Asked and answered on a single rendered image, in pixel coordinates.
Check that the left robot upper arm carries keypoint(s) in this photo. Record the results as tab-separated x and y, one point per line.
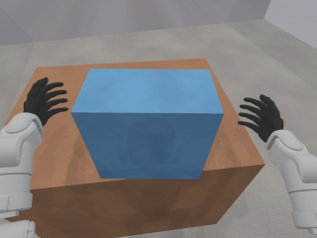
18	229

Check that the robot right hand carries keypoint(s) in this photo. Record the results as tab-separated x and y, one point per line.
269	116

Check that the pedestal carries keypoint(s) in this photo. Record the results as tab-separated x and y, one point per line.
71	200

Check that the robot left forearm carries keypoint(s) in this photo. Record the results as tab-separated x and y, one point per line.
18	142

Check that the robot left hand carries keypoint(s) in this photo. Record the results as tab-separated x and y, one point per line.
37	100

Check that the robot right forearm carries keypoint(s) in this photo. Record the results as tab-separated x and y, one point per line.
298	168

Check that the carton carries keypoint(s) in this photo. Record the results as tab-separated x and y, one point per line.
148	123

